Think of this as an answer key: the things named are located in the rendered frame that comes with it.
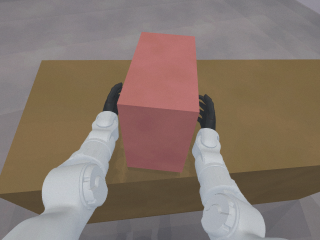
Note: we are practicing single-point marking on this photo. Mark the robot right upper arm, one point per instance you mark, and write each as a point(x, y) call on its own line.
point(226, 217)

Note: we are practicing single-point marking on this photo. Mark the left robot hand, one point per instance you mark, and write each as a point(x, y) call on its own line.
point(112, 99)

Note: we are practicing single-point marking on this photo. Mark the robot left upper arm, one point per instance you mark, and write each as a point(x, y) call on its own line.
point(70, 196)

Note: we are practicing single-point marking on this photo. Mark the carton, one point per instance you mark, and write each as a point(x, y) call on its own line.
point(158, 106)

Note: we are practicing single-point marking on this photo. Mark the pedestal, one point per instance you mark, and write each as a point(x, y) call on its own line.
point(267, 116)

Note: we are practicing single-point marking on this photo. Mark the robot left forearm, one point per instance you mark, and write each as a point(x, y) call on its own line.
point(99, 145)

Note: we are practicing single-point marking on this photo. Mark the robot right forearm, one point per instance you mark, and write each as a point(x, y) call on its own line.
point(211, 170)

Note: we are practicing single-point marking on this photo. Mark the right robot hand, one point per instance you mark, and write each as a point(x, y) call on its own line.
point(208, 119)

